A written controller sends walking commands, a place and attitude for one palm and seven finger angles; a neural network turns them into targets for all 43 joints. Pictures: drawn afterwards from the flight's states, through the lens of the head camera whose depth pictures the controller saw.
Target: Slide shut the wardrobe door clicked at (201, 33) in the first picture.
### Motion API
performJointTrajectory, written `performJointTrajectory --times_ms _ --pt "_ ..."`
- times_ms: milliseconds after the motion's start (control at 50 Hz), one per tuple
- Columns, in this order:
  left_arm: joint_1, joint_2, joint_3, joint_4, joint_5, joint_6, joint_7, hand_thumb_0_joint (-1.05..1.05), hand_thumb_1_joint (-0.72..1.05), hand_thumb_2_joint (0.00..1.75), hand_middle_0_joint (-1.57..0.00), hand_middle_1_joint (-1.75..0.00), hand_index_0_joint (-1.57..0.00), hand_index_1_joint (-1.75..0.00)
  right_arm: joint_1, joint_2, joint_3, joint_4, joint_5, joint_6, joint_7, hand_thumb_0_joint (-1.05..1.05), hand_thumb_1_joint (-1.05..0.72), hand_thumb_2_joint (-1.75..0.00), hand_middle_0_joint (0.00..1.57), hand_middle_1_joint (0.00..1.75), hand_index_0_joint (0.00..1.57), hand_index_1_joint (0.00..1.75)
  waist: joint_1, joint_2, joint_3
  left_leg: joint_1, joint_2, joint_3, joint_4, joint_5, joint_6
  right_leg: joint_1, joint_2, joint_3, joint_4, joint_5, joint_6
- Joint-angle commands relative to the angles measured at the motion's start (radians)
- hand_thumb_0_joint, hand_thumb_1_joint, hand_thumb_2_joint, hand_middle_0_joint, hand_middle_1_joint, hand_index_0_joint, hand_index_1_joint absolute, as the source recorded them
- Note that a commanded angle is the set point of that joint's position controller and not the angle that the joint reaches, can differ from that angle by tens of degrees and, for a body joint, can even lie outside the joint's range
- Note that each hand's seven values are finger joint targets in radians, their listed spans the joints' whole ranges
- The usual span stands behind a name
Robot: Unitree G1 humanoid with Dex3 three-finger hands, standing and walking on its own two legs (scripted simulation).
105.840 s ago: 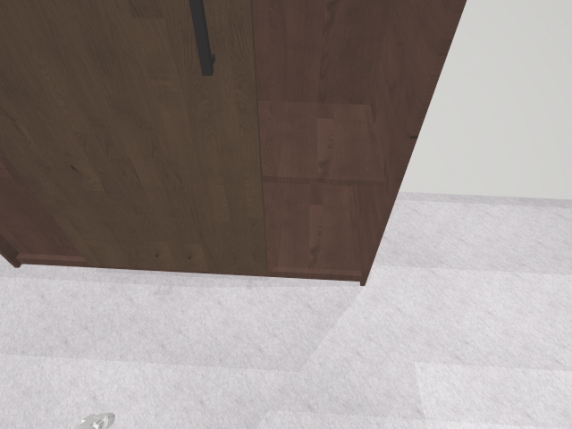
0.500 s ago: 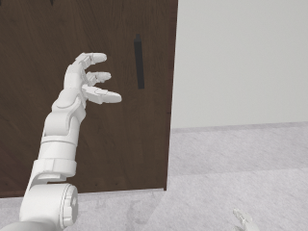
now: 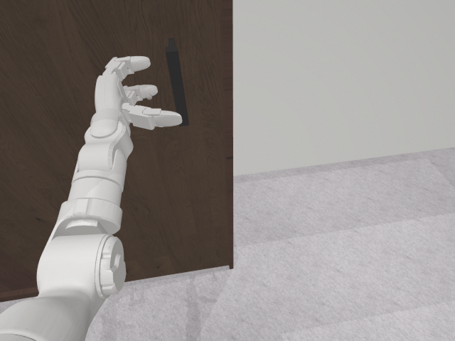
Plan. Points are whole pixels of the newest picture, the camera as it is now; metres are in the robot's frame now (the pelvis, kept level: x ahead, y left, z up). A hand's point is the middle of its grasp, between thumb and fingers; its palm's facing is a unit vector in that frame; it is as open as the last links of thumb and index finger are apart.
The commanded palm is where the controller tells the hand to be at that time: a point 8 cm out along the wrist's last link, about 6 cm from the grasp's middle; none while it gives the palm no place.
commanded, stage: move the hooked fingers beside the handle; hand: left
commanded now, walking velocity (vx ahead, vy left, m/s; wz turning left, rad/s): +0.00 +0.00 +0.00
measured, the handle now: (177, 83) +0.52 +0.10 +0.21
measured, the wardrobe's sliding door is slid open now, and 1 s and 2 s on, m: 0.00 0.00 0.00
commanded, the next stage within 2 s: feel for the door with the fingertips in 0.68 s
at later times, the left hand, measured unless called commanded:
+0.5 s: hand (146, 100) +0.46 +0.14 +0.21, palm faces +0.15 -0.99 +0.03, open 14.0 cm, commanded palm +0.42 +0.19 +0.21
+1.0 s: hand (158, 99) +0.46 +0.12 +0.21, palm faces +0.12 -0.99 +0.02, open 14.0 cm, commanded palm +0.43 +0.17 +0.21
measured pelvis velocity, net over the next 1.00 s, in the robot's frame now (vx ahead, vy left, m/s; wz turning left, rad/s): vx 0.00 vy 0.01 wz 0.02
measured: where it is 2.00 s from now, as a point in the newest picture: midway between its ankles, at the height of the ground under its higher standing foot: outside the picture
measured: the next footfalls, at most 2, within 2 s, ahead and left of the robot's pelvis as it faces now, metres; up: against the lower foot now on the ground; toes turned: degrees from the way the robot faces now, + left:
none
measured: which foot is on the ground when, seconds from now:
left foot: down 0.00-1.00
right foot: down 0.00-1.00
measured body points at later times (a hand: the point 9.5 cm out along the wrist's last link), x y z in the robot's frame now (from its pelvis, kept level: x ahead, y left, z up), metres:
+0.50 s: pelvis +0.00 +0.00 +0.00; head +0.01 -0.01 +0.45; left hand +0.44 +0.19 +0.21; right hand +0.13 -0.24 -0.11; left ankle -0.02 +0.12 -0.74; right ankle -0.01 -0.11 -0.74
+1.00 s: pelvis +0.00 +0.01 +0.00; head +0.01 +0.00 +0.45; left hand +0.45 +0.18 +0.21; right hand +0.11 -0.24 -0.12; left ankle -0.02 +0.12 -0.74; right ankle -0.01 -0.11 -0.74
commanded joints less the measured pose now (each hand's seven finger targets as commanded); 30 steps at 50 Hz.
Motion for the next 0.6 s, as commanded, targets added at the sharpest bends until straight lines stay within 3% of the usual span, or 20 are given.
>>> performJointTrajectory --times_ms 0,60,80,140,160,220,240,260,300,340,380,420,480,580 --pt "-0.451 0.153 -0.015 -0.329 -0.011 -0.047 -0.011 0.0 -0.5 0.3 -0.3 -1.2 -0.3 -1.2 -0.08 -0.109 -0.046 -0.149 0.01 -0.053 -0.004 0.0 -0.9 -0.9 0.2 0.3 0.2 0.3 0.039 -0.047 -0.335 0.127 -0.007 0.014 -0.003 0.38 0.038 0.169 0.0 -0.03 -0.021 0.428 -0.003" --pt "-0.498 0.132 -0.045 -0.338 -0.017 -0.023 -0.005 0.0 -0.5 0.3 -0.3 -1.2 -0.3 -1.2 -0.087 -0.112 -0.044 -0.134 0.014 -0.054 -0.013 0.0 -0.9 -0.9 0.2 0.3 0.2 0.3 0.015 -0.044 -0.28 0.128 -0.005 0.004 -0.012 0.305 0.039 0.115 0.003 -0.032 -0.045 0.338 0.001" --pt "-0.519 0.163 -0.025 -0.327 -0.014 -0.016 0.002 0.0 -0.5 0.3 -0.3 -1.2 -0.3 -1.2 -0.089 -0.113 -0.044 -0.127 0.013 -0.051 -0.017 0.0 -0.9 -0.9 0.2 0.3 0.2 0.3 0.014 -0.042 -0.273 0.123 -0.006 0.002 -0.014 0.276 0.04 0.106 0.002 -0.027 -0.053 0.309 0.001" --pt "-0.606 0.112 -0.079 -0.367 -0.008 -0.025 0.021 0.0 -0.5 0.3 -0.3 -1.2 -0.3 -1.2 -0.098 -0.106 -0.037 -0.124 0.008 -0.057 -0.022 0.0 -0.9 -0.9 0.2 0.3 0.2 0.3 0.002 0.004 -0.293 0.154 -0.006 -0.009 -0.015 0.271 0.035 0.092 -0.001 -0.031 -0.052 0.275 -0.003" --pt "-0.61 0.151 -0.039 -0.346 -0.008 -0.028 0.03 0.0 -0.5 0.3 -0.3 -1.2 -0.3 -1.2 -0.094 -0.107 -0.038 -0.115 0.005 -0.059 -0.023 0.0 -0.9 -0.9 0.2 0.3 0.2 0.3 0.005 -0.015 -0.312 0.156 -0.007 -0.014 -0.01 0.281 0.036 0.097 0.001 -0.029 -0.048 0.288 -0.003" --pt "-0.586 0.158 -0.026 -0.29 -0.009 -0.03 0.029 0.0 -0.5 0.3 -0.3 -1.2 -0.3 -1.2 -0.092 -0.106 -0.033 -0.11 0.0 -0.057 -0.022 0.0 -0.9 -0.9 0.2 0.3 0.2 0.3 0.013 -0.059 -0.325 0.14 -0.01 -0.012 -0.01 0.303 0.035 0.123 -0.002 -0.028 -0.039 0.327 -0.002" --pt "-0.538 0.177 -0.005 -0.25 -0.007 -0.028 0.03 0.0 -0.5 0.3 -0.3 -1.2 -0.3 -1.2 -0.091 -0.11 -0.034 -0.112 0.0 -0.052 -0.023 0.0 -0.9 -0.9 0.2 0.3 0.2 0.3 0.024 -0.082 -0.32 0.126 -0.01 -0.008 -0.011 0.297 0.036 0.136 -0.003 -0.03 -0.041 0.323 -0.001" --pt "-0.532 0.153 -0.024 -0.212 -0.005 -0.022 0.026 0.0 -0.5 0.3 -0.3 -1.2 -0.3 -1.2 -0.097 -0.108 -0.028 -0.113 0.001 -0.046 -0.022 0.0 -0.9 -0.9 0.2 0.3 0.2 0.3 0.016 -0.084 -0.291 0.111 -0.011 -0.005 -0.014 0.287 0.037 0.122 -0.006 -0.028 -0.041 0.326 0.001" --pt "-0.517 0.168 -0.01 -0.156 0.004 -0.014 0.024 0.0 -0.5 0.3 -0.3 -1.2 -0.3 -1.2 -0.088 -0.109 -0.029 -0.115 0.001 -0.038 -0.019 0.0 -0.9 -0.9 0.2 0.3 0.2 0.3 0.019 -0.095 -0.266 0.09 -0.012 -0.004 -0.013 0.273 0.035 0.112 -0.007 -0.028 -0.041 0.32 0.001" --pt "-0.502 0.164 -0.011 -0.149 0.003 -0.019 0.018 0.0 -0.5 0.3 -0.3 -1.2 -0.3 -1.2 -0.086 -0.111 -0.029 -0.13 0.0 -0.03 -0.015 0.0 -0.9 -0.9 0.2 0.3 0.2 0.3 0.028 -0.075 -0.277 0.087 -0.015 -0.002 -0.011 0.288 0.033 0.129 -0.01 -0.03 -0.037 0.332 -0.003" --pt "-0.538 0.135 -0.04 -0.19 0.0 -0.032 0.009 0.0 -0.5 0.3 -0.3 -1.2 -0.3 -1.2 -0.093 -0.106 -0.029 -0.142 0.002 -0.029 -0.013 0.0 -0.9 -0.9 0.2 0.3 0.2 0.3 0.016 -0.058 -0.293 0.106 -0.013 0.001 -0.003 0.303 0.035 0.117 -0.01 -0.026 -0.033 0.353 -0.001" --pt "-0.522 0.16 -0.013 -0.217 -0.009 -0.045 0.003 0.0 -0.5 0.3 -0.3 -1.2 -0.3 -1.2 -0.092 -0.107 -0.032 -0.151 0.003 -0.029 -0.012 0.0 -0.9 -0.9 0.2 0.3 0.2 0.3 0.024 -0.09 -0.318 0.109 -0.012 0.001 0.004 0.325 0.038 0.139 -0.007 -0.024 -0.026 0.384 -0.001" --pt "-0.528 0.161 -0.019 -0.314 -0.012 -0.063 -0.006 0.0 -0.5 0.3 -0.3 -1.2 -0.3 -1.2 -0.106 -0.103 -0.034 -0.163 0.006 -0.03 -0.01 0.0 -0.9 -0.9 0.2 0.3 0.2 0.3 0.03 -0.043 -0.352 0.136 -0.011 0.003 0.011 0.363 0.037 0.154 -0.007 -0.024 -0.015 0.415 -0.004" --pt "-0.499 0.14 -0.039 -0.361 -0.018 -0.028 -0.011 0.0 -0.5 0.3 -0.3 -1.2 -0.3 -1.2 -0.123 -0.102 -0.034 -0.162 0.01 -0.027 -0.013 0.0 -0.9 -0.9 0.2 0.3 0.2 0.3 0.029 -0.046 -0.33 0.139 -0.01 -0.002 0.005 0.351 0.038 0.145 -0.003 -0.03 -0.026 0.392 -0.003"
